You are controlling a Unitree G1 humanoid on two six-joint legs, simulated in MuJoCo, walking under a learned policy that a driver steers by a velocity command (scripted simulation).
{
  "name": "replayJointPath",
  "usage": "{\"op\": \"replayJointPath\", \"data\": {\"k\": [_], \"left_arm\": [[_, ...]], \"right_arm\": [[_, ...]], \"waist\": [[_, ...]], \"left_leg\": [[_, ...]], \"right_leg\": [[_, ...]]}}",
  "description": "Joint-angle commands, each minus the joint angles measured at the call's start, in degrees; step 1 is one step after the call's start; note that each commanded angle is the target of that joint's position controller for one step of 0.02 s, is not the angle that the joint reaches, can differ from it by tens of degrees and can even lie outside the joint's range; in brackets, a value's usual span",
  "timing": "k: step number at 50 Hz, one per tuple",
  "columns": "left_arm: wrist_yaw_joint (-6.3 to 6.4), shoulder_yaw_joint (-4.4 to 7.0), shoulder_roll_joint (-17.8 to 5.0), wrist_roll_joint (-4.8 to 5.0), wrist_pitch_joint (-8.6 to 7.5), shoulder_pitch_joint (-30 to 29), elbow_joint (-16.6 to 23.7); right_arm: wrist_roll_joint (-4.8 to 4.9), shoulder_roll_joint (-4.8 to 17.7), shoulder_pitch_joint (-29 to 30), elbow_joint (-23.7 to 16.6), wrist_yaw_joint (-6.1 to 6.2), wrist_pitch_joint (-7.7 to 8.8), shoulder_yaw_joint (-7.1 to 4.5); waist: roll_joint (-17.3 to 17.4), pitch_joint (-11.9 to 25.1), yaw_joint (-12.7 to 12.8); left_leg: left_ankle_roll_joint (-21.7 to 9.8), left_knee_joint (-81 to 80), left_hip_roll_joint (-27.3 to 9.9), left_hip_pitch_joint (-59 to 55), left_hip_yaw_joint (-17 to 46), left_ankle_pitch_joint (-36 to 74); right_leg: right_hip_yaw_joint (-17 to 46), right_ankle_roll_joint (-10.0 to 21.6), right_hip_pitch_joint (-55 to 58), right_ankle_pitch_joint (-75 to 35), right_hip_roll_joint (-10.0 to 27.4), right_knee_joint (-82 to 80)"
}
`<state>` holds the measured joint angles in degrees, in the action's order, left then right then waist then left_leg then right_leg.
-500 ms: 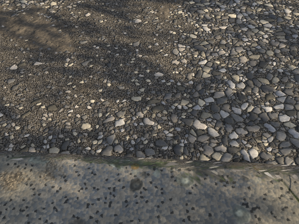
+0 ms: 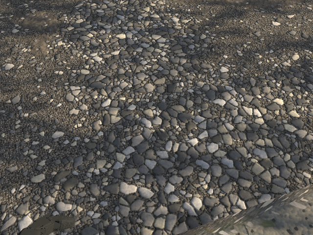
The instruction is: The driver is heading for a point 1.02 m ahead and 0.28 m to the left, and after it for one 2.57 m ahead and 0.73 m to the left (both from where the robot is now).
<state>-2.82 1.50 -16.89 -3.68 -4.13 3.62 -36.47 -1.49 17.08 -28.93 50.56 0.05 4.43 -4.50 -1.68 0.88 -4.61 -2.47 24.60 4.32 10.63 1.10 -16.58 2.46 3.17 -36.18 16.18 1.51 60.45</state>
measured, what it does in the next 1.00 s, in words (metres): goes down, turning left: right foot, then left foot 0.13 m lower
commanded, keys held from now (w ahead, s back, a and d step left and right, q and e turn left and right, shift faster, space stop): w+q+shift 0.70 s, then w+e+shift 0.30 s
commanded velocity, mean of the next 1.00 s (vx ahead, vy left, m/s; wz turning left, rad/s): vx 1.00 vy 0.00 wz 0.56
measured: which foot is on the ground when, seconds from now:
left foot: down 0.00-0.16, up 0.18-0.62, down 0.64-1.00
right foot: up 0.00-0.14, down 0.16-0.64, up 0.66-1.00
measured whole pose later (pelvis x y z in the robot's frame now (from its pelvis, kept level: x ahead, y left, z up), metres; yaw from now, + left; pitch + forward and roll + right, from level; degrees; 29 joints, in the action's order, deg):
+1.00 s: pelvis +0.88 +0.24 -0.16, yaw +34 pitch -1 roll +2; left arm -2.5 0.7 -13.8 -0.5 -4.0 6.8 -45.8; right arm -1.7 16.9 -23.0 55.5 -0.3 5.5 -3.1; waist 0.7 -4.7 -1.6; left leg -5.7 20.0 6.6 -14.9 -5.2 -27.8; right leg -4.6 7.6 -34.3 2.1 2.3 36.2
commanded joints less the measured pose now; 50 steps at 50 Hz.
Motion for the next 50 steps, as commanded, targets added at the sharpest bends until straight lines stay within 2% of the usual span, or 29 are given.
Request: {"op": "replayJointPath", "data": {"k": [1, 3, 5, 7, 8, 9, 10, 12, 15, 17, 20, 22, 25, 29, 30, 31, 32, 33, 34, 35, 36, 37, 38, 39, 41, 44, 47, 48, 50], "left_arm": [[-1.28, -1.75, -0.5, 1.23, -0.51, -1.3, 5.7], [-1.30, -1.32, -2.2, 2.19, -0.55, -1.1, 5.0], [-0.09, -0.42, -4.2, 1.99, -0.62, 0.1, 4.1], [1.46, 1.55, -7.5, 0.74, -1.34, 11.0, 0.6], [2.80, 2.97, -12.1, -0.63, -1.54, 21.5, 0.5], [3.51, 3.75, -15.6, -1.50, -1.19, 24.2, 0.5], [3.69, 3.33, -12.0, -0.02, -0.90, 19.4, 0.4], [2.93, 2.20, -5.6, 1.04, -1.33, 14.5, -0.5], [2.76, 1.49, -2.8, 2.55, -2.36, 14.5, -3.5], [2.69, 1.97, -3.9, 3.66, -2.84, 16.0, -5.4], [3.07, 2.49, -4.9, 2.56, -3.65, 19.3, -9.0], [3.54, 1.50, -1.8, 2.55, -4.87, 19.1, -10.9], [4.01, 1.71, -4.7, 2.59, -6.22, 17.6, -11.9], [5.11, 1.58, -8.4, 2.98, -2.92, 25.1, -15.5], [5.80, 1.44, -8.7, 2.24, -1.46, 25.6, -16.3], [5.82, 2.00, -9.5, 1.58, -0.70, 23.4, -16.2], [4.57, 2.98, -9.9, 2.71, -0.05, 18.2, -15.4], [4.38, 1.67, -3.6, 1.00, -0.98, 17.5, -11.5], [4.39, 0.40, -3.2, 2.10, -1.91, 20.5, -7.6], [4.43, -0.04, -5.3, 0.69, -2.01, 16.5, -6.1], [3.99, 0.19, -6.5, 0.26, -2.42, 13.8, -5.7], [3.72, 0.19, -5.8, 0.16, -2.38, 14.8, -5.4], [3.59, 0.47, -7.1, -0.24, -1.06, 13.4, -6.7], [3.00, 0.44, -5.5, -0.08, 0.19, 12.3, -6.9], [1.90, -0.39, -2.8, 1.15, 0.46, 8.5, -5.2], [0.84, -0.51, -1.0, 3.82, -0.02, 4.3, -6.4], [0.53, 0.37, -2.1, 3.33, -0.28, 2.1, -6.4], [0.31, 1.00, -3.0, 3.16, -0.27, 5.3, -7.4], [0.54, 3.23, -6.2, 3.32, 0.44, 26.6, -13.7]], "right_arm": [[0.25, 6.8, 9.4, -7.0, -0.34, 1.60, -0.91], [1.06, 9.9, 7.8, -7.3, -1.14, 1.77, -1.75], [1.75, 10.1, 4.8, -6.3, -1.52, 1.52, -1.65], [1.88, 11.1, 3.2, -5.7, -1.81, 1.08, -1.72], [2.35, 7.9, 4.2, -7.2, -1.87, 1.37, -0.87], [4.23, 0.9, 0.9, -9.6, -1.37, 1.24, 0.66], [3.07, 3.5, 4.2, -10.0, -0.80, 0.39, 0.35], [1.44, 4.1, 8.5, -9.6, -1.42, -0.96, 0.13], [0.27, 1.9, 11.1, -10.4, -2.57, -3.83, 0.19], [-0.34, 1.8, 14.4, -11.8, -3.90, -4.81, 0.09], [-1.07, 1.8, 19.8, -13.5, -5.44, -4.84, 0.32], [-0.77, 2.7, 23.3, -14.4, -5.73, -3.69, 0.04], [-0.34, 1.3, 26.9, -13.4, -7.87, -2.13, 1.25], [-2.85, 3.6, 23.4, -9.7, -4.42, -2.63, 1.06], [-3.25, 4.0, 15.4, -7.3, -3.52, -2.83, 0.81], [-1.68, 6.6, 0.4, -2.2, -2.43, -3.19, -0.97], [-2.53, 10.2, -4.7, 0.0, -1.15, -2.66, -2.49], [-1.93, 19.0, -5.1, 1.9, -0.68, -3.00, -4.21], [0.16, 19.5, -5.8, 0.9, -0.45, -2.80, -4.09], [1.00, 17.3, -4.1, 0.2, -0.39, -3.05, -3.95], [0.25, 15.1, -0.6, -0.4, -0.33, -3.69, -3.43], [0.19, 13.7, 3.3, -1.0, 0.38, -2.75, -2.82], [0.64, 9.3, 6.5, -1.2, 0.86, -1.48, -1.38], [0.95, 8.1, 8.1, -0.7, 0.91, -0.49, -0.69], [0.26, 8.9, 12.3, -1.0, 0.67, 1.56, -0.58], [1.86, 6.9, 9.3, 0.5, -1.12, 3.05, -0.13], [1.23, 9.3, 7.0, 2.1, -0.98, 3.09, -0.36], [0.07, 10.5, 7.1, 2.0, -0.38, 2.54, -0.63], [-1.82, 11.2, 13.2, 0.3, 0.88, 0.61, -0.94]], "waist": [[5.6, -5.3, 6.7], [5.4, -4.7, 6.6], [3.0, -4.4, 6.7], [-0.7, 3.7, 11.8], [-4.9, 11.6, 17.0], [-13.7, 18.3, 14.1], [-9.9, 11.2, 12.1], [-2.8, 2.0, 9.1], [-5.9, -3.7, 5.6], [-3.4, -4.4, 5.0], [-2.6, -4.6, 5.4], [-0.6, -7.0, 3.5], [2.4, -8.2, 3.1], [0.2, -5.6, 1.8], [-1.6, -2.8, -1.6], [-1.6, 4.9, -8.0], [5.6, 0.9, -11.6], [16.5, -1.5, -5.3], [9.6, 9.6, -2.4], [-1.9, 10.1, -1.5], [-5.2, 3.6, -0.6], [1.8, 1.7, 3.5], [-3.2, -4.9, 6.2], [-4.2, -8.5, 7.9], [-1.8, -11.2, 9.7], [2.6, -9.0, 5.3], [1.2, -9.2, 4.7], [3.0, -5.9, 6.4], [6.7, 4.4, 18.1]], "left_leg": [[-10.2, -17.5, -11.1, 16.4, 15.8, 1.2], [-9.8, -19.0, -12.6, 19.5, 16.1, 5.1], [-8.4, -13.2, -13.0, 13.6, 15.7, 12.1], [-5.7, 9.9, -7.6, 12.1, 10.7, 24.6], [-4.0, 30.2, -4.4, 20.2, 7.0, 14.6], [-3.6, 48.5, -1.0, 32.4, 3.5, -11.0], [-4.1, 53.3, -3.4, 37.9, 3.9, -4.8], [-3.5, 47.9, -8.2, 35.1, 3.9, 0.7], [-2.0, 41.9, -11.2, 32.6, 3.5, 1.0], [-2.0, 38.5, -11.6, 35.3, 3.1, 4.8], [-3.1, 38.4, -10.6, 38.0, -0.9, 16.2], [-5.3, 27.9, -9.7, 37.8, -0.7, 28.7], [-6.3, 11.8, -6.9, 14.0, -7.0, 53.6], [-8.0, 6.9, -0.5, 8.8, -14.7, 41.3], [-9.3, 5.8, -0.7, 2.0, -14.1, 37.3], [-10.2, 4.9, -0.5, -13.6, -10.6, 36.7], [-15.4, -3.5, -3.8, -23.5, -4.7, 34.9], [-15.2, 16.6, -10.1, -40.8, 1.0, 59.2], [-20.4, 16.3, -17.4, -50.3, 14.8, 69.5], [-23.5, 9.2, -17.6, -45.1, 21.3, 47.7], [-22.2, -3.5, -18.9, -34.2, 27.4, 21.7], [-24.1, -6.4, -24.3, -25.0, 34.9, 10.6], [-22.4, -7.5, -23.1, -8.9, 31.7, 18.0], [-21.2, -9.9, -21.0, 2.9, 26.8, 16.8], [-16.8, -12.8, -15.3, 15.3, 16.3, 19.2], [-11.9, -17.4, -10.1, 11.4, 4.5, 23.5], [-8.8, -15.2, -11.3, -6.9, -2.1, 50.4], [-7.4, -9.7, -12.1, -12.4, -4.3, 62.8], [-5.4, 16.4, -13.3, -11.1, -7.7, 73.2]], "right_leg": [[-0.8, -2.5, 11.5, -6.1, 1.4, -16.4], [-3.1, -2.8, 22.4, -10.7, -0.9, -18.8], [-3.2, -2.6, 25.9, -9.8, -1.9, -24.9], [-2.7, -1.1, 40.8, -6.0, -2.4, -28.1], [11.9, 1.3, 52.4, 12.7, 11.0, -31.4], [38.4, 4.4, 58.5, 33.3, 25.6, -42.0], [42.7, 5.9, 50.7, 29.2, 24.4, -45.3], [23.6, 4.8, 39.6, 10.9, 19.3, -44.7], [9.1, 2.7, 33.0, -7.8, 15.3, -47.3], [4.2, 4.1, 34.9, -15.4, 15.4, -48.8], [-5.8, 4.2, 38.8, -27.7, 14.6, -45.8], [-10.8, 0.2, 37.8, -21.0, 10.7, -46.4], [-18.9, -2.1, 24.5, -10.0, 8.5, -47.7], [-21.0, -2.4, 40.1, -48.2, 10.5, -23.8], [-20.1, -1.9, 40.2, -56.0, 11.8, -10.9], [-17.9, -1.3, 37.3, -61.7, 11.6, 7.2], [-17.5, -1.8, 20.6, -24.9, 4.1, 35.8], [-12.0, -2.7, -9.7, 25.0, -0.8, 51.3], [-3.5, -3.9, -18.3, 19.3, 2.4, 46.4], [-0.9, -4.2, -19.4, 15.8, 3.8, 39.5], [-2.4, -2.9, -19.7, 12.9, 3.8, 34.3], [1.5, -3.6, -18.6, 7.4, 6.1, 27.0], [2.6, -6.0, -10.4, 6.6, 9.0, 19.5], [3.2, -7.5, -3.9, 7.6, 10.5, 12.6], [2.0, -6.4, 5.9, -2.7, 11.8, -3.7], [-4.8, 0.0, 16.7, -21.5, 7.6, -16.4], [-8.2, 4.6, 12.9, -20.2, 1.4, -23.1], [-10.1, 5.4, 14.4, -16.9, -1.7, -23.1], [-11.1, 7.0, 32.0, -9.7, -6.7, -20.8]]}}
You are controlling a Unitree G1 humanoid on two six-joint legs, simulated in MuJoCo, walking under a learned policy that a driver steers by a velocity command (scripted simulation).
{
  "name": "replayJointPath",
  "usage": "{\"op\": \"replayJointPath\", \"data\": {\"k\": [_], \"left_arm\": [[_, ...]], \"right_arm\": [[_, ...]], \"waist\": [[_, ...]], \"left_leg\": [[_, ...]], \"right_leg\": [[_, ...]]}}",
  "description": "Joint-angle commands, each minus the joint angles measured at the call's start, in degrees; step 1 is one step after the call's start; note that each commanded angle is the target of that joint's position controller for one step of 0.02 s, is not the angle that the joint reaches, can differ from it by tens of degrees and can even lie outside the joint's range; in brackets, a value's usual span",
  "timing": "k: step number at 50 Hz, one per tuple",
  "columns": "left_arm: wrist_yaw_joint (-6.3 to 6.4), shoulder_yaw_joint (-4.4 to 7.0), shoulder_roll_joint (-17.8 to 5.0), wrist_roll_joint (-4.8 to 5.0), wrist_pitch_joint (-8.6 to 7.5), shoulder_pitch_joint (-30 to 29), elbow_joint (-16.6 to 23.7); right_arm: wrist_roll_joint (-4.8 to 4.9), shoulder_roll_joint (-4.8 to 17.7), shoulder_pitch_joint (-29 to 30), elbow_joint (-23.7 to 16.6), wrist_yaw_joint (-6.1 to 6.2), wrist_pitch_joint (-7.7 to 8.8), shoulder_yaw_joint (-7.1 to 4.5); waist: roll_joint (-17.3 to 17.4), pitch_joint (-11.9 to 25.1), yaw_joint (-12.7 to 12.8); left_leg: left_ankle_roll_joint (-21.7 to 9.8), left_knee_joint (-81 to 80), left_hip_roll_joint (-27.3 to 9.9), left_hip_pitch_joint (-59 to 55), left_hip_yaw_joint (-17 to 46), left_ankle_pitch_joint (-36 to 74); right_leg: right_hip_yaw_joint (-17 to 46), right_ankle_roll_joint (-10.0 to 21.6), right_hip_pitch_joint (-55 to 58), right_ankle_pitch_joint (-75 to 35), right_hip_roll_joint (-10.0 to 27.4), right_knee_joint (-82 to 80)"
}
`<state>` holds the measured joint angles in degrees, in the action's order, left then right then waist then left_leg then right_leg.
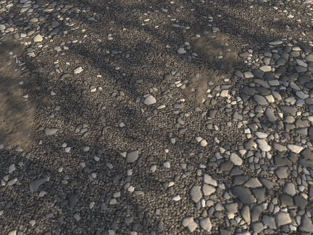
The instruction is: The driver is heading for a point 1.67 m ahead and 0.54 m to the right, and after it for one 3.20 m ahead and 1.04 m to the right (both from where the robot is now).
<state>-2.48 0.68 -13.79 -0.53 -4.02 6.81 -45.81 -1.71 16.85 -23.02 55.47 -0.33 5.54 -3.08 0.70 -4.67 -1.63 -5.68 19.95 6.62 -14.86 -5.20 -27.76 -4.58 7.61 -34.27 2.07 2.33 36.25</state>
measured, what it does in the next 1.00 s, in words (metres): walks ahead, turning right: right foot, then left foot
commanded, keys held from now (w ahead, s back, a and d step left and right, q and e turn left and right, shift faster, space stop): w+e+shift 0.68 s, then w+q+shift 0.32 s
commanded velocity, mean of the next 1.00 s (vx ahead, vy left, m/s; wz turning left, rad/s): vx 1.00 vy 0.00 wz -0.57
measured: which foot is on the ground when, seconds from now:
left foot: down 0.00-0.00, up 0.02-0.46, down 0.48-0.90, up 0.92-1.00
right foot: up 0.00-0.00, down 0.02-0.46, up 0.48-0.88, down 0.90-1.00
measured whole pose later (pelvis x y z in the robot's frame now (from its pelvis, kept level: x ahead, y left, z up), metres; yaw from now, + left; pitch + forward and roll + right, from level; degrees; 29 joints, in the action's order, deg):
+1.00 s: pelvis +0.89 -0.30 +0.02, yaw -34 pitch +1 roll +0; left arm -1.2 -0.3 -14.1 -3.6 -4.3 4.4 -42.1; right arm 0.6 12.9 -28.1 53.7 -0.2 3.9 -0.5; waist -0.6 -2.0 -5.3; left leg -5.4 70.8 -2.6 12.4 0.6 -18.3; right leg -6.0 4.1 -23.8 13.9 -0.9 36.7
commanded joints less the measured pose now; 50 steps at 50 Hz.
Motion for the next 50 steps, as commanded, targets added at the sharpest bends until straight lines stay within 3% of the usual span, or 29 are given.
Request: {"op": "replayJointPath", "data": {"k": [1, 2, 3, 5, 6, 8, 10, 13, 17, 19, 22, 23, 24, 25, 26, 27, 29, 32, 35, 37, 40, 42, 44, 45, 46, 47, 48, 49, 50], "left_arm": [[0.76, 5.81, -12.5, 0.24, 1.22, 34.8, -7.3], [0.98, 6.23, -14.7, -0.61, 2.44, 32.7, -8.9], [0.44, 5.55, -13.3, -0.27, 2.78, 24.3, -6.8], [0.50, 5.44, -9.3, -0.59, 2.08, 18.6, -5.3], [0.79, 5.23, -8.9, -0.58, 1.60, 17.6, -5.7], [1.66, 4.43, -8.2, 0.12, 0.26, 17.4, -6.5], [1.68, 4.64, -9.1, 0.87, -0.84, 18.1, -6.0], [1.54, 5.28, -10.0, 0.79, -1.31, 20.3, -5.4], [1.24, 6.02, -10.6, 1.22, -1.11, 24.8, -5.9], [1.87, 6.36, -11.4, 1.10, -0.96, 24.1, -5.4], [2.28, 7.22, -15.7, 0.78, -1.29, 18.8, -3.7], [1.98, 7.61, -17.4, 0.39, -1.64, 14.9, -2.6], [1.86, 6.18, -11.9, -0.13, -2.33, 13.2, -0.8], [2.02, 3.70, -2.5, 3.03, -1.82, 21.5, 1.4], [2.60, 3.40, -7.5, 1.90, -0.86, 20.0, 1.6], [2.38, 4.01, -10.1, 0.47, -0.15, 13.5, 1.2], [0.78, 4.00, -9.1, -1.07, 0.95, 7.2, 2.2], [-0.90, 2.52, -4.4, -1.39, 3.08, 3.5, 6.2], [-2.06, 0.97, -3.1, -1.93, 3.39, -3.1, 10.5], [-2.38, -0.12, -3.3, -1.86, 2.53, -5.5, 12.4], [-2.98, -0.93, -4.6, -1.77, 1.52, -12.3, 13.4], [-2.17, -0.67, -6.2, -2.28, 0.97, -10.4, 12.2], [-0.21, 1.21, -10.2, -3.09, 0.63, 5.8, 7.3], [1.04, 2.74, -13.7, -3.79, 0.48, 15.9, 4.2], [2.20, 4.01, -19.2, -4.47, 0.16, 20.2, 2.8], [2.44, 4.47, -19.8, -4.27, 0.23, 19.3, 4.5], [2.35, 4.15, -15.3, -2.74, 0.09, 16.1, 3.7], [2.25, 3.31, -12.0, -2.47, -0.62, 12.7, 2.6], [2.05, 3.06, -9.6, -2.48, -1.23, 10.6, 1.8]], "right_arm": [[-1.19, 11.4, 10.5, -5.2, 1.26, -0.81, -2.45], [-0.59, 0.0, 8.0, -7.6, -0.52, 0.06, 0.26], [0.35, 0.8, 5.4, -11.8, -0.87, 1.43, 1.10], [-0.35, 4.7, 11.1, -12.2, -0.44, 2.31, 1.26], [-1.25, 3.8, 13.9, -12.8, -0.26, 1.90, 1.65], [-2.52, 2.5, 14.3, -14.1, -0.63, -0.02, 2.48], [-2.41, 2.6, 17.6, -15.7, -0.62, -1.05, 3.00], [-1.28, 2.0, 29.3, -20.7, -1.28, -0.88, 3.91], [-0.30, 1.5, 35.0, -23.9, -1.56, -0.49, 4.34], [-0.11, 2.2, 36.0, -25.4, -1.38, -0.19, 4.22], [0.50, 7.6, 20.9, -22.0, 0.34, 0.24, 1.81], [0.68, 10.4, 8.3, -18.8, 1.51, 0.30, 0.39], [-0.67, 14.4, -4.8, -16.7, 2.93, 0.27, -1.34], [-3.39, 17.4, -2.2, -16.9, 2.58, 0.23, -1.96], [-2.12, 14.5, 2.8, -17.7, 1.93, -0.35, -2.55], [-1.58, 8.0, 7.5, -18.2, 1.69, -0.48, -1.25], [-1.74, 4.4, 6.5, -15.3, 1.51, -0.46, -0.38], [0.02, 1.4, 1.6, -10.1, 0.69, 1.05, 0.51], [0.62, 0.9, 0.9, -8.3, 0.02, 2.01, 0.81], [-0.13, 2.7, 2.1, -7.8, -0.33, 2.89, 0.85], [0.96, 6.8, -2.6, -5.3, -0.38, 2.44, 0.49], [1.25, 10.6, -5.1, -3.5, -0.15, 1.80, 0.13], [1.02, 14.2, -3.7, -3.1, 0.67, 0.69, -0.38], [1.32, 13.4, -2.4, -3.6, 0.70, 0.39, -0.15], [0.44, 4.7, -5.5, -5.6, 0.14, 0.28, 1.30], [3.84, 3.2, -10.4, -7.7, 0.53, 0.04, 1.34], [3.05, 7.7, -1.8, -8.7, 0.89, -0.28, 0.15], [2.89, 5.5, 0.6, -9.2, 0.35, -0.25, 0.49], [2.57, 3.8, 0.4, -8.2, -0.07, -0.83, 0.69]], "waist": [[1.7, 12.7, 21.6], [-17.8, 9.7, 13.0], [-22.6, 13.9, 6.4], [-1.1, 5.7, 4.8], [2.5, 2.3, 3.4], [0.7, 0.9, 0.2], [0.2, 0.0, 0.4], [-0.5, -3.6, 4.1], [-3.4, -0.1, 8.8], [-4.1, 1.0, 8.6], [-4.4, 11.0, 0.5], [-4.4, 16.5, -6.7], [0.7, 24.4, -11.1], [19.5, 30.7, -3.2], [17.6, 28.0, -2.4], [9.0, 18.1, -2.8], [0.1, 8.8, -2.2], [4.1, 4.8, 0.4], [3.0, 2.4, 1.3], [2.6, -1.5, 3.4], [-0.7, -4.9, 1.9], [1.9, -1.6, 4.0], [5.5, 9.0, 12.7], [5.7, 13.7, 17.7], [-7.1, 21.2, 13.1], [-11.1, 31.4, 9.6], [-1.7, 21.5, 10.2], [-3.1, 11.8, 7.7], [-1.3, 7.1, 5.2]], "left_leg": [[-0.8, 45.2, -11.0, 22.2, -3.3, 74.5], [2.1, 70.5, 0.7, 47.1, -2.3, 10.4], [1.8, 72.7, 1.0, 58.9, 7.9, 3.3], [0.7, 61.8, -6.5, 57.0, 10.8, 11.8], [1.1, 56.7, -8.4, 54.1, 10.5, 12.1], [3.5, 49.8, -10.5, 50.4, 10.4, 11.8], [5.8, 42.3, -11.1, 49.1, 8.3, 12.5], [8.5, 26.8, -10.2, 49.5, 4.9, 23.6], [7.5, 15.8, -7.4, 48.1, 3.8, 34.0], [6.5, 11.3, -6.8, 45.7, 4.9, 34.1], [4.7, 8.6, -3.7, 21.9, 5.8, 26.5], [4.0, 9.8, -6.7, 9.2, 7.4, 22.3], [2.5, 11.5, -17.2, -3.9, 17.1, 3.1], [-2.9, 1.9, -34.5, -15.8, 47.5, -10.1], [-4.2, -3.4, -33.3, -10.1, 56.0, -18.6], [-3.2, -4.6, -29.3, -0.6, 44.2, -15.7], [-1.4, -5.5, -24.5, 10.7, 27.6, 4.9], [0.4, -7.1, -22.9, 14.9, 15.6, 19.9], [1.4, -10.7, -19.9, 20.1, 5.2, 31.7], [0.5, -14.0, -19.1, 25.2, 1.7, 36.7], [-1.4, -21.5, -18.6, 27.2, -1.1, 46.2], [-2.0, -13.7, -19.3, 19.8, -1.0, 74.0], [-1.5, 9.7, -20.3, 18.9, 0.2, 84.5], [-0.9, 26.6, -17.7, 28.3, 0.2, 71.1], [-1.2, 49.4, -10.2, 41.0, 1.2, 10.0], [-1.1, 66.0, -6.2, 53.3, 8.5, 0.5], [-1.4, 64.2, -9.8, 57.6, 9.6, 8.9], [-1.1, 60.3, -11.2, 58.5, 8.8, 12.0], [-0.5, 57.4, -13.0, 56.5, 9.0, 13.0]], "right_leg": [[0.7, 4.9, 39.7, 11.1, -6.3, 0.7], [26.6, 11.5, 46.7, 26.6, 4.1, -6.5], [54.7, 15.8, 51.3, 35.2, 11.0, -22.0], [47.2, 12.3, 39.2, 33.0, 10.3, -24.3], [40.8, 10.0, 32.2, 26.1, 7.0, -23.8], [33.9, 9.3, 25.0, 17.1, 3.4, -24.5], [30.0, 9.7, 20.3, 12.4, 1.0, -26.7], [27.8, 8.6, 17.4, 2.8, -0.9, -30.0], [27.5, 5.3, 26.9, -16.5, -0.8, -26.2], [28.4, 4.3, 30.6, -20.6, 0.3, -23.9], [27.7, 0.4, 29.7, -38.5, -1.0, -7.3], [27.1, -0.3, 24.7, -35.7, -2.6, 5.8], [23.6, 0.0, 17.2, -18.4, -5.1, 23.7], [16.6, -1.6, -1.0, 28.2, -11.4, 40.9], [13.5, -0.3, -6.9, 22.5, -6.3, 44.8], [11.6, -0.5, -7.9, 15.8, -3.3, 42.6], [10.2, -1.1, -6.5, 13.1, -0.1, 39.2], [9.0, -1.2, -9.6, 12.9, 3.1, 38.1], [7.2, -1.6, -10.6, 7.1, 3.2, 34.1], [8.1, -1.6, -7.1, 1.2, 2.1, 21.3], [-0.9, -0.3, 5.5, -3.1, -2.6, 5.5], [-3.6, 0.8, 12.8, 0.0, -5.5, 2.5], [0.4, 2.2, 31.3, 7.4, -7.1, -0.4], [5.0, 2.7, 45.6, 8.3, -2.6, -3.4], [22.9, 2.2, 57.9, 16.4, 14.8, -3.2], [48.3, 6.3, 64.2, 20.9, 26.6, -12.4], [39.6, 4.8, 55.1, 19.2, 21.5, -15.7], [31.5, 4.3, 46.1, 13.9, 19.0, -17.8], [25.2, 3.3, 38.8, 9.3, 16.4, -20.3]]}}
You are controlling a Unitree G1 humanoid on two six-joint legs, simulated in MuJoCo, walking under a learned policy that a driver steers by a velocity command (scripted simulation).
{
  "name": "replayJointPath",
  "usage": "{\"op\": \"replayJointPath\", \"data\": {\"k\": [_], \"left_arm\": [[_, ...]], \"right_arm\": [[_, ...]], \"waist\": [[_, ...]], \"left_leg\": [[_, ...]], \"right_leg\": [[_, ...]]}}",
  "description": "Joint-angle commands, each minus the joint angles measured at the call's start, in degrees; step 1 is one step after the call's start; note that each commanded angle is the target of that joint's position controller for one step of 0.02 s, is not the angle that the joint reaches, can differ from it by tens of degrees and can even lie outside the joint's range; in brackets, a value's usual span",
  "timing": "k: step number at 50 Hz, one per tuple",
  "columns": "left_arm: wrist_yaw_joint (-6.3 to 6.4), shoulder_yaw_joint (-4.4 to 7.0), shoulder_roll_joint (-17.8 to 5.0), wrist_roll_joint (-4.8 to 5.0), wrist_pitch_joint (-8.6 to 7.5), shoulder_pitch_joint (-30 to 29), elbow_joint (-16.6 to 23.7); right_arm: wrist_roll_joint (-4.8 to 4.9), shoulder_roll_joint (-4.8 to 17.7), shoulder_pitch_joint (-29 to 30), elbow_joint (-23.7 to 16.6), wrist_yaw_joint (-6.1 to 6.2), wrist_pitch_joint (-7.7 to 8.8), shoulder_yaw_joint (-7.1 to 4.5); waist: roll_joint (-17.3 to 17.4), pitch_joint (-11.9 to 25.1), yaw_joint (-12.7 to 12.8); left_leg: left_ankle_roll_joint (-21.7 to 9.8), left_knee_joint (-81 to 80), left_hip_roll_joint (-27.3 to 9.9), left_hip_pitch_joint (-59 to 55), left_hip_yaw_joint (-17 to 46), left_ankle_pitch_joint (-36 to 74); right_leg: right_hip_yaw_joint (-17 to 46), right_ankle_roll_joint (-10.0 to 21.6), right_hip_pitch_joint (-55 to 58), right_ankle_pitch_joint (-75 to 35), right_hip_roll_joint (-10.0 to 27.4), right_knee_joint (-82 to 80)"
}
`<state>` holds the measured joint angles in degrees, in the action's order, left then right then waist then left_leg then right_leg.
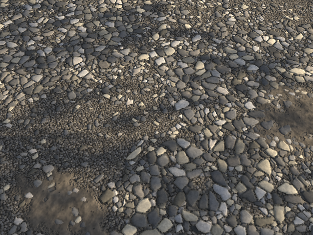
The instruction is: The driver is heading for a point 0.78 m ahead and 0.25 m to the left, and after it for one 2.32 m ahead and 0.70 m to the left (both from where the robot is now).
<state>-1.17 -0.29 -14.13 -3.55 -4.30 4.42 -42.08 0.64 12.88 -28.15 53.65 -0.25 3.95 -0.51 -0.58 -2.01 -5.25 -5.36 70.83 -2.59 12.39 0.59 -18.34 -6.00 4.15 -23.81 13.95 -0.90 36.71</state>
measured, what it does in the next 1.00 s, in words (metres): walks ahead, turning left: left foot, then right foot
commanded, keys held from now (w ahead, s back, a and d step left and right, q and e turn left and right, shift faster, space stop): w+q+shift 0.62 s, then w+e+shift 0.38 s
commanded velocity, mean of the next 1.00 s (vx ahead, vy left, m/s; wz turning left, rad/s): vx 1.00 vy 0.00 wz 0.49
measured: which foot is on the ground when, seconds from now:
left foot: up 0.00-0.32, down 0.34-0.80, up 0.82-1.00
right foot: down 0.00-0.34, up 0.36-0.76, down 0.78-1.00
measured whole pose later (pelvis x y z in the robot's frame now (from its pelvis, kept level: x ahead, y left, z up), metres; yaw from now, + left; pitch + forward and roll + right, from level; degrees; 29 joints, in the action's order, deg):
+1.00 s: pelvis +0.91 +0.27 +0.02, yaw +28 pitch +1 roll -2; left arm -0.4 3.5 -17.6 -0.7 -3.5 30.2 -51.2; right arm -4.3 15.8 -4.7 38.0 -1.6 4.4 0.6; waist 1.1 -0.6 3.7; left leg -0.8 61.1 -1.4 33.2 3.5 -18.2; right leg 5.2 5.5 -9.3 13.3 -8.7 22.0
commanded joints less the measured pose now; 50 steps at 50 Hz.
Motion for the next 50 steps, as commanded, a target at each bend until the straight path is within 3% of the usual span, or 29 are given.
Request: {"op": "replayJointPath", "data": {"k": [1, 2, 4, 8, 10, 12, 14, 15, 16, 17, 18, 19, 20, 21, 22, 25, 28, 30, 34, 36, 38, 39, 40, 41, 42, 43, 44, 47, 50], "left_arm": [[0.96, 3.61, -7.6, 0.85, -1.34, 11.8, -2.3], [1.00, 3.39, -6.7, 1.40, -1.82, 12.1, -3.1], [0.65, 3.20, -5.1, 2.86, -2.99, 12.6, -4.8], [0.78, 2.91, -4.1, 2.53, -4.21, 11.1, -6.0], [1.26, 3.19, -6.1, 2.71, -4.36, 11.7, -6.4], [1.96, 3.59, -9.1, 2.98, -4.33, 13.6, -6.7], [3.01, 4.65, -13.3, 2.51, -2.72, 13.9, -5.8], [3.41, 5.32, -15.3, 2.01, -1.46, 12.0, -4.8], [3.46, 5.77, -16.4, 1.65, -0.22, 9.3, -3.6], [2.69, 5.73, -15.4, 1.44, 0.46, 8.4, -3.6], [1.32, 3.19, -5.6, 0.83, -0.28, 6.8, -1.7], [1.09, 2.43, -5.6, 2.12, -1.66, 12.9, 5.6], [1.36, 1.99, -8.2, 1.11, -3.26, 9.4, 5.8], [1.38, 2.07, -9.6, 1.33, -3.86, 6.9, 5.4], [1.55, 1.84, -8.6, 0.55, -3.48, 4.7, 5.4], [1.30, 0.95, -7.1, -0.84, 0.26, 5.4, 6.0], [0.32, -0.09, -5.4, -0.10, 0.85, -4.9, 10.5], [-0.15, -0.80, -3.8, 0.93, 0.68, -9.1, 12.3], [-0.23, -0.85, -3.7, 1.51, -0.18, -11.0, 12.5], [0.49, 0.39, -6.4, 1.51, -0.37, -7.8, 11.6], [1.77, 2.94, -11.4, 2.17, -0.60, 7.2, 7.0], [2.54, 4.22, -13.5, 2.53, -0.22, 20.3, 3.0], [3.10, 5.51, -17.3, 1.31, 0.00, 30.3, 0.9], [1.68, 6.40, -19.8, 1.34, 0.30, 26.7, -0.5], [0.52, 6.02, -14.1, 1.95, 0.59, 18.5, 1.5], [0.08, 5.49, -11.0, 2.73, 0.36, 16.8, 1.4], [-0.08, 5.05, -8.8, 2.54, 0.34, 17.8, -0.2], [0.70, 4.49, -8.4, 2.97, -0.49, 21.8, -4.5], [1.05, 5.29, -10.5, 3.02, -0.80, 20.3, -3.7]], "right_arm": [[-0.47, 6.6, 4.0, -5.2, -0.63, -0.36, -1.93], [-1.09, 5.1, 2.4, -5.1, -1.15, -1.57, -1.86], [-1.67, 3.7, 6.8, -6.8, -1.87, -3.19, -2.10], [-1.45, 2.3, 18.1, -12.0, -3.35, -3.28, -1.33], [-1.37, 3.1, 21.9, -13.5, -4.24, -2.98, -0.97], [-1.71, 4.3, 23.4, -14.1, -4.75, -2.76, -1.08], [-1.32, 7.4, 16.7, -12.2, -4.40, -2.81, -1.98], [-1.20, 9.7, 8.6, -10.3, -3.97, -2.95, -2.93], [-1.36, 12.4, -2.4, -7.2, -3.23, -3.14, -4.42], [-1.12, 15.2, -9.7, -4.7, -1.94, -3.37, -6.18], [-0.20, 18.2, -3.3, -4.6, -0.91, -4.03, -7.01], [-2.03, 24.7, 0.7, -7.7, -0.94, -4.51, -8.21], [-1.94, 21.9, 2.4, -9.7, -0.56, -4.35, -8.20], [-1.88, 17.6, 3.2, -8.8, -0.05, -3.91, -7.27], [-1.57, 15.2, 5.2, -8.0, -0.01, -3.34, -6.51], [-0.76, 13.0, 7.1, -8.6, 0.29, -0.69, -5.28], [-0.67, 13.7, 6.1, -9.2, 0.10, 0.54, -5.51], [-0.26, 14.2, 4.9, -9.2, -0.28, 0.45, -6.03], [0.01, 12.5, 0.3, -6.8, -0.37, 1.13, -5.59], [-0.65, 14.6, 0.2, -6.3, -0.04, 1.73, -5.68], [-2.63, 17.1, 2.5, -6.0, 0.63, 1.34, -6.19], [-3.73, 16.5, 7.2, -7.0, 0.96, 0.81, -6.07], [-3.29, 10.8, 7.8, -9.0, 1.11, 1.12, -4.55], [-0.57, 6.3, -0.4, -10.8, -0.34, 2.05, -3.05], [-2.36, 9.4, 4.9, -10.7, 0.33, 2.07, -2.46], [-3.15, 10.6, 12.0, -12.0, 0.04, 2.35, -2.33], [-3.87, 10.6, 16.5, -13.6, -0.16, 2.50, -2.04], [-5.71, 7.6, 19.7, -17.7, -1.05, 1.06, -0.42], [-4.70, 7.3, 27.1, -21.9, -1.97, 0.79, 1.05]], "waist": [[0.0, 2.5, 6.5], [-2.7, 2.0, 4.7], [-3.0, -1.5, 3.4], [-4.2, -5.6, 2.4], [-1.6, -6.2, 2.6], [-1.3, -5.1, 2.3], [-4.7, 0.5, -1.6], [-6.1, 4.9, -6.2], [-5.8, 9.8, -11.5], [-1.5, 11.7, -14.0], [14.6, 3.3, -7.1], [19.9, 15.6, 0.4], [7.1, 14.7, -1.3], [-1.6, 6.2, 0.7], [-6.3, 1.7, 3.5], [-4.9, -1.4, 7.6], [-3.4, -4.6, 5.0], [-0.9, -3.4, 2.4], [2.0, -0.5, -1.5], [4.9, 1.9, -0.1], [7.1, 8.8, 8.2], [6.4, 13.1, 15.7], [-3.3, 18.9, 18.2], [-24.2, 22.3, 9.3], [-10.5, 13.4, 8.9], [-2.0, 8.6, 9.4], [3.5, 4.6, 8.8], [-0.6, -0.4, 5.0], [-1.8, -3.6, 4.7]], "left_leg": [[-0.4, 5.2, -4.7, 26.1, 3.3, 4.0], [0.3, 4.4, -5.3, 24.0, 3.0, 3.9], [0.8, 2.2, -6.8, 27.7, 2.6, 4.4], [0.1, -9.9, -6.0, 28.8, -2.0, 18.2], [-1.6, -20.8, -3.8, 23.9, -6.6, 23.6], [-3.5, -27.2, 0.4, 18.3, -10.8, 26.4], [-4.9, -27.6, 5.2, 10.6, -13.3, 20.5], [-6.0, -26.9, 7.0, 2.2, -12.5, 16.1], [-7.8, -27.3, 7.9, -9.1, -10.2, 11.2], [-10.0, -31.7, 7.8, -19.5, -5.7, 7.3], [-11.8, -34.4, 1.3, -19.9, 8.0, 11.5], [-24.5, -46.6, -9.3, -35.6, 40.9, 3.2], [-22.7, -57.0, -12.5, -33.6, 49.6, -8.3], [-19.5, -58.9, -11.2, -23.6, 45.9, -8.4], [-16.3, -58.9, -7.9, -14.0, 38.9, -3.8], [-15.8, -59.5, -2.4, 2.3, 28.2, 8.6], [-13.8, -61.9, 2.4, 8.3, 21.8, 16.6], [-10.8, -60.8, 4.7, 6.7, 19.7, 23.3], [-7.4, -60.5, 1.5, -5.6, 17.2, 37.8], [-5.1, -54.2, -0.9, -13.6, 15.6, 57.8], [-3.2, -36.9, -2.5, -19.8, 13.5, 70.5], [-2.6, -22.1, -0.7, -12.8, 10.8, 64.4], [-1.1, 3.4, 4.8, 1.8, 6.5, 37.8], [2.0, 16.2, 15.1, 22.0, 6.8, -6.7], [0.4, 15.8, 7.5, 30.5, 7.1, -2.4], [1.0, 12.2, 4.8, 30.3, 7.3, 1.0], [1.3, 6.9, 3.1, 28.7, 6.4, 1.7], [4.1, -3.6, 0.5, 27.1, 5.3, -2.1], [6.7, -19.4, -0.8, 22.5, 2.1, 3.4]], "right_leg": [[20.6, 5.3, 23.1, -3.7, 17.4, -23.0], [17.7, 5.1, 19.3, -3.8, 17.6, -24.8], [11.0, 3.8, 17.7, -8.3, 16.6, -27.8], [-4.6, 1.0, 14.2, -20.6, 10.9, -31.0], [-9.2, -0.2, 15.0, -27.5, 9.9, -32.6], [-11.1, -1.4, 19.9, -47.6, 11.1, -29.6], [-11.0, -2.6, 26.4, -71.2, 12.7, -17.8], [-10.3, -2.4, 26.4, -77.2, 13.9, -6.8], [-8.5, -1.5, 22.6, -75.3, 14.9, 8.6], [-8.3, -1.8, 14.9, -54.3, 10.9, 30.0], [-6.3, -3.4, -4.2, 7.6, -0.7, 52.7], [6.4, -5.3, -23.3, 15.3, -4.3, 64.1], [12.0, -4.2, -27.3, 10.6, -0.2, 59.9], [12.1, -4.1, -26.0, 6.6, 2.4, 53.0], [11.6, -4.4, -21.8, 5.8, 4.7, 47.2], [10.9, -7.5, -13.3, 7.2, 7.8, 36.2], [6.9, -8.7, -10.6, -2.6, 7.8, 19.2], [5.6, -8.0, -7.0, -14.0, 5.6, 8.3], [3.0, -4.1, -2.2, -25.2, 3.1, -5.1], [1.7, -1.3, 0.9, -19.5, 0.3, -7.1], [1.8, 1.4, 10.7, -9.9, -2.2, -8.0], [2.9, 2.7, 23.3, -5.9, 0.2, -6.5], [18.3, 7.0, 37.1, 9.1, 9.8, -3.8], [57.0, 15.9, 46.8, 12.6, 20.4, -18.3], [56.2, 16.4, 42.0, 18.3, 18.3, -20.8], [48.2, 15.5, 34.6, 14.5, 16.4, -20.8], [42.7, 13.6, 27.4, 9.1, 13.7, -21.6], [36.1, 12.6, 16.8, 1.0, 8.3, -24.3], [32.0, 12.9, 6.1, -2.2, 6.2, -29.6]]}}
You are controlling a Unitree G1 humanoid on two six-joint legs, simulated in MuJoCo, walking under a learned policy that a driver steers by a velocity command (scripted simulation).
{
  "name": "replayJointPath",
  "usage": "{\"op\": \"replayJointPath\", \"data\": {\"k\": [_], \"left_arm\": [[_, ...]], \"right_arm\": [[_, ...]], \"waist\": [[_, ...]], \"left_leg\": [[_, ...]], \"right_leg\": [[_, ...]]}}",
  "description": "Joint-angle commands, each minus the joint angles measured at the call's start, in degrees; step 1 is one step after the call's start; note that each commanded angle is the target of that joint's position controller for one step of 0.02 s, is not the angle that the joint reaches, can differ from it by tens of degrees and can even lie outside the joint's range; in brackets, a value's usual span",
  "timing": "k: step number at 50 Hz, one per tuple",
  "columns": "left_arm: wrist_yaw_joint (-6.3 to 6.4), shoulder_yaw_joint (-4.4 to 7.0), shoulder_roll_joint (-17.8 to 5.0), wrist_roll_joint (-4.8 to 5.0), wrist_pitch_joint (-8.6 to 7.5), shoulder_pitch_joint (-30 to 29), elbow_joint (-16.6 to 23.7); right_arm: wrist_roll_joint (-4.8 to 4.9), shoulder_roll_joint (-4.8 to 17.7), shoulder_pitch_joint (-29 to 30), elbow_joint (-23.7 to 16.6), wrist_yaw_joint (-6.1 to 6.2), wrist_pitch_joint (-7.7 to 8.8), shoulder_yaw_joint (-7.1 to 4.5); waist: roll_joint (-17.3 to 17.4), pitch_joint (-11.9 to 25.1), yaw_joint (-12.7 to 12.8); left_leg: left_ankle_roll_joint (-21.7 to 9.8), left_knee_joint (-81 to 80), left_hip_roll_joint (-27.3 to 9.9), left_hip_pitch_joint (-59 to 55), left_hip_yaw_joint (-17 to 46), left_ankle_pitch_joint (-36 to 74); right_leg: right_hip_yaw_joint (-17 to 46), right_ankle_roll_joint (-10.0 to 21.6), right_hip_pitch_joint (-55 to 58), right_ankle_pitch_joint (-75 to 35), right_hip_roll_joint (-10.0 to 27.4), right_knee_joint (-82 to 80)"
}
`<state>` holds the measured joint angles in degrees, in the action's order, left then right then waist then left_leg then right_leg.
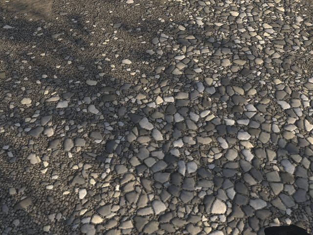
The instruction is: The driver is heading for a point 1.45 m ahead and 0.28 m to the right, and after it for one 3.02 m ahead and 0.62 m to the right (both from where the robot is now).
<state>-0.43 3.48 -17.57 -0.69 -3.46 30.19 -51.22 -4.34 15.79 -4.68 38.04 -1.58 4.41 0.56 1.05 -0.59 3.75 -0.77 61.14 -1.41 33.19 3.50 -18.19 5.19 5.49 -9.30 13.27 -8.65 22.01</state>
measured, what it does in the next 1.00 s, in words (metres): walks ahead, turning right: left foot, then right foot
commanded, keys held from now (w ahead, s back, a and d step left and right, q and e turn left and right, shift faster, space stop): w+e+shift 0.56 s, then w+q+shift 0.44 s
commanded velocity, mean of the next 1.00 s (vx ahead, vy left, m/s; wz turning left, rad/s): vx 1.00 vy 0.00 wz -0.42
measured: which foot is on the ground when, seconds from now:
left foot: up 0.00-0.18, down 0.20-0.62, up 0.64-1.00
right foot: down 0.00-0.18, up 0.20-0.60, down 0.62-1.00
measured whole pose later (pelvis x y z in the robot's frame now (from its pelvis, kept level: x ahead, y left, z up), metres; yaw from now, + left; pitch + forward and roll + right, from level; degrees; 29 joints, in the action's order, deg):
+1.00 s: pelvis +0.88 -0.22 -0.02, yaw -23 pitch +1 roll -1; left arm 0.1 1.9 -16.1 -0.8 -7.2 24.8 -50.4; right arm -0.4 15.9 -6.8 43.0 -4.0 1.6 -0.8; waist 0.7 -2.8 2.6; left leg -6.9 40.2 -3.2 43.2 -6.1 7.7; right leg -12.2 3.2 15.0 21.6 -5.9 5.7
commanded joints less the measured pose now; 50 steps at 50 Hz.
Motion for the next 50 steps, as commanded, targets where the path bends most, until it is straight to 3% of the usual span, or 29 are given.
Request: {"op": "replayJointPath", "data": {"k": [1, 3, 6, 8, 9, 10, 11, 12, 13, 14, 15, 19, 22, 24, 26, 28, 30, 31, 32, 33, 34, 35, 36, 38, 40, 41, 44, 47, 50], "left_arm": [[0.21, 1.88, -7.4, 0.24, -1.61, -6.5, 5.9], [-0.51, 2.65, -8.9, 0.99, -1.85, -6.2, 6.1], [-0.68, 3.16, -9.6, 1.75, -1.66, -2.9, 5.1], [-0.40, 3.49, -11.2, 1.38, -1.33, -2.0, 4.5], [-0.65, 3.66, -11.7, 1.42, -1.53, -3.5, 4.9], [-0.55, 2.56, -7.6, 1.51, -2.28, -5.2, 6.7], [-0.05, 0.61, -0.4, 3.34, -1.93, -0.5, 9.0], [0.34, 0.52, -4.0, 1.69, -0.88, -3.6, 9.3], [0.07, 0.93, -5.4, 0.45, -0.19, -9.4, 9.2], [-0.64, 0.93, -4.9, -0.23, 0.25, -12.7, 9.5], [-1.37, 0.91, -4.0, -0.69, 0.89, -14.4, 9.9], [-3.23, -0.37, 0.0, -1.26, 3.50, -21.3, 15.1], [-4.58, -1.36, -0.2, -1.18, 3.36, -26.6, 19.1], [-5.54, -1.89, -0.8, -1.13, 3.35, -30.4, 20.0], [-5.67, -1.93, -1.7, -1.08, 3.19, -31.2, 19.8], [-4.98, -1.00, -4.5, -0.97, 2.97, -23.9, 17.6], [-3.18, 1.15, -8.0, -2.08, 2.56, -1.9, 10.3], [-1.59, 3.20, -11.7, -0.60, 3.31, -1.0, 8.5], [-1.07, 3.58, -18.5, -3.06, 3.12, -8.7, 12.6], [0.07, 3.84, -15.7, -1.82, 3.74, -5.3, 14.2], [0.98, 3.35, -14.0, -1.81, 3.00, -7.8, 11.8], [1.04, 2.31, -10.6, -1.78, 1.81, -10.0, 10.5], [1.04, 1.65, -8.8, -2.39, 0.47, -12.1, 10.2], [0.60, 0.37, -5.2, -1.48, -1.79, -12.7, 8.8], [-0.18, 0.06, -3.5, -0.68, -3.38, -11.6, 6.9], [-0.49, 0.29, -4.6, -0.62, -3.83, -11.3, 6.7], [-0.84, -0.18, -2.9, -0.32, -4.62, -11.4, 6.0], [0.10, -0.34, -4.2, 0.28, -5.32, -8.9, 4.9], [1.98, 0.21, -7.9, -0.35, -4.13, -8.3, 4.5]], "right_arm": [[0.98, 3.7, 6.3, -7.4, -1.10, 0.44, 0.59], [2.19, 3.0, 8.4, -8.0, -1.36, 0.48, 0.99], [2.17, 5.2, 8.7, -8.0, -0.18, 0.57, 0.10], [1.86, 7.7, 0.8, -5.6, 1.11, 1.02, -1.43], [1.58, 9.6, -7.8, -3.6, 2.04, 1.41, -2.50], [0.57, 14.2, -19.9, -2.6, 3.42, 1.52, -4.39], [-0.87, 17.5, -20.7, -2.2, 3.61, 0.88, -5.24], [0.54, 14.9, -17.2, -1.8, 3.54, 0.24, -5.66], [1.07, 9.0, -13.5, -2.0, 3.22, 0.34, -4.45], [1.13, 6.6, -12.8, -0.9, 2.78, 0.61, -3.87], [0.97, 5.7, -13.2, 0.3, 2.73, 0.88, -3.67], [3.27, 3.3, -16.1, 5.2, 1.71, 2.58, -3.28], [3.16, 4.5, -12.5, 6.1, 1.77, 3.30, -3.41], [3.20, 6.0, -12.7, 6.9, 1.92, 3.41, -3.66], [3.19, 9.0, -16.0, 7.7, 2.18, 3.32, -4.21], [3.04, 13.2, -16.8, 7.1, 2.93, 2.04, -5.25], [2.52, 14.4, -13.9, 6.1, 3.30, 0.75, -5.09], [2.47, 11.4, -13.3, 6.4, 2.78, 0.56, -4.85], [4.20, 4.2, -26.8, 1.9, 2.21, 0.76, -2.26], [4.26, 10.1, -17.0, 0.8, 2.51, 1.45, -3.05], [4.99, 9.6, -14.4, 0.6, 2.50, 1.40, -2.92], [4.19, 8.3, -13.2, 1.1, 2.09, 1.06, -2.51], [3.63, 7.1, -14.4, 2.9, 1.61, 0.02, -2.19], [3.08, 5.4, -18.0, 5.5, 0.43, -2.72, -2.25], [3.48, 4.2, -14.0, 5.6, -0.35, -3.61, -2.52], [3.74, 2.9, -11.5, 4.0, -0.63, -3.70, -2.15], [4.28, 2.1, -4.1, 2.5, -1.31, -2.67, -1.92], [4.22, 0.9, 1.5, 1.0, -2.65, -1.99, -1.35], [3.81, 3.7, -1.7, 2.1, -2.71, -2.23, -2.13]], "waist": [[-3.9, -5.5, -3.9], [-4.5, -4.3, -2.4], [-3.7, -1.8, -1.2], [-2.0, 4.8, -4.8], [-1.5, 9.7, -9.5], [2.9, 17.6, -14.6], [15.1, 24.3, -10.6], [13.0, 19.0, -9.5], [6.2, 10.3, -9.7], [2.1, 5.0, -9.1], [2.1, 2.4, -8.0], [4.7, -1.6, -4.7], [5.3, -4.1, -2.1], [1.8, -6.3, -2.2], [1.5, -5.1, -2.1], [4.3, 0.4, 2.7], [4.1, 9.5, 12.9], [-6.3, 10.6, 11.8], [-16.5, 20.4, -1.6], [-5.2, 25.9, 6.4], [-2.1, 12.7, 3.2], [2.2, 5.0, 0.2], [4.0, 1.5, -2.3], [2.5, -1.9, -6.1], [0.9, -5.8, -5.6], [-2.6, -5.7, -5.3], [-1.8, -7.0, -3.9], [-1.5, -7.0, -2.5], [-5.3, -1.9, -5.1]], "left_leg": [[2.5, -16.4, -1.4, -3.6, -2.0, 8.6], [2.6, -23.3, 0.5, -14.6, -3.8, 19.2], [1.8, -29.3, 1.6, -16.8, -3.3, 20.0], [0.3, -32.4, 4.1, -26.9, -4.2, 12.3], [-0.9, -31.8, 0.9, -38.7, -1.9, 9.8], [-3.3, -33.3, -12.1, -51.2, 10.9, -9.0], [-8.4, -42.1, -27.5, -60.8, 38.4, -24.8], [-10.0, -45.1, -26.1, -54.9, 43.9, -29.7], [-8.8, -45.0, -22.5, -47.5, 33.0, -22.6], [-8.1, -45.6, -19.9, -41.3, 24.0, -10.4], [-7.0, -46.5, -17.8, -37.4, 17.6, -2.0], [-4.8, -49.7, -15.9, -33.0, 2.4, 17.3], [-2.7, -53.0, -12.1, -27.6, -9.5, 25.7], [-1.4, -55.5, -9.4, -24.9, -16.2, 31.3], [-0.6, -51.2, -9.4, -27.8, -18.9, 55.9], [0.1, -38.1, -11.5, -32.4, -18.7, 76.1], [-2.0, -11.2, -12.9, -22.2, -16.4, 71.8], [-1.1, 13.6, -2.1, -9.3, -16.7, 19.7], [-0.2, 35.7, -0.2, 8.4, -7.6, -14.0], [-0.7, 37.6, 1.2, 12.5, -0.6, -6.0], [-1.0, 33.1, -1.7, 15.4, -1.1, -2.5], [-1.4, 25.9, -4.0, 12.5, -0.1, -0.5], [-1.7, 23.1, -4.9, 7.6, 1.4, 0.0], [-1.1, 16.0, -6.8, -0.6, 2.8, 1.1], [-1.6, 9.6, -7.3, 3.0, 2.2, 5.9], [-1.8, 5.9, -6.8, 5.1, 0.9, 9.6], [-3.2, -6.7, -5.3, 5.8, -3.8, 21.5], [-5.6, -18.7, -3.2, 1.3, -9.5, 30.0], [-8.0, -22.9, 3.7, -3.9, -14.5, 25.5]], "right_leg": [[18.3, 10.2, -12.5, -2.6, 12.1, -16.1], [17.0, 8.0, -16.3, -9.7, 11.7, -17.9], [17.3, 5.4, -6.3, -22.0, 12.6, -11.1], [15.2, 3.0, -1.9, -36.9, 10.8, 4.4], [13.7, 1.7, -7.3, -34.5, 8.5, 17.3], [9.7, 1.3, -15.2, -19.2, 6.1, 34.6], [3.4, 0.2, -29.9, 16.2, 1.9, 51.0], [0.8, 1.0, -36.7, 10.2, 7.0, 56.4], [-0.4, 1.0, -38.4, 5.5, 9.7, 55.4], [-0.7, 0.6, -37.6, 3.7, 11.2, 53.4], [-0.9, 0.2, -36.7, 3.5, 12.3, 52.3], [-2.4, -0.5, -40.3, 2.1, 15.2, 50.5], [-5.1, -0.3, -36.3, -8.2, 14.8, 40.3], [-10.7, 1.1, -28.7, -13.8, 12.4, 29.1], [-15.8, 3.2, -20.6, -14.4, 7.8, 23.6], [-17.0, 5.0, -11.4, -9.7, 3.9, 22.4], [-9.0, 8.8, 16.3, -7.6, 3.1, 16.5], [-0.2, 8.8, 27.4, -3.3, 7.8, 12.0], [29.1, 17.1, 41.3, -13.8, 29.0, 11.1], [36.2, 17.8, 39.4, 1.6, 28.2, 0.4], [30.0, 15.1, 27.8, 5.7, 27.8, -4.5], [24.3, 12.7, 16.0, 4.9, 25.9, -6.2], [19.0, 11.1, 6.9, 1.3, 24.5, -7.3], [10.6, 8.3, -5.2, 0.8, 22.0, -12.0], [1.4, 4.2, -5.5, -6.8, 18.3, -14.7], [-1.5, 3.5, -4.4, -9.7, 18.0, -16.5], [-12.4, 0.6, -1.2, -22.9, 14.1, -17.7], [-16.9, -1.5, 3.9, -34.2, 15.9, -20.3], [-19.5, -4.3, 16.3, -67.7, 17.6, -10.6]]}}
Keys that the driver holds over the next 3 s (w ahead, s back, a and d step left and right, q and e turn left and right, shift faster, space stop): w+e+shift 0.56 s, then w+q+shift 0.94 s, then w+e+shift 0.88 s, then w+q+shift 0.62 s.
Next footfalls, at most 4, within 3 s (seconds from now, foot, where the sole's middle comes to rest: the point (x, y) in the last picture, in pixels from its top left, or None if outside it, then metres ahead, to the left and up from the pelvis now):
0.20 left None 0.38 0.14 -0.78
0.62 right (215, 192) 0.71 -0.20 -0.78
1.08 left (224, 119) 1.15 -0.28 -0.78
1.50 right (253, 73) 1.56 -0.50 -0.78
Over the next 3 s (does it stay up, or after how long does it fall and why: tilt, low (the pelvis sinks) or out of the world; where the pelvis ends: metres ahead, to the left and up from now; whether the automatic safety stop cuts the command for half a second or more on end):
stays up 2.70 -0.59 0.00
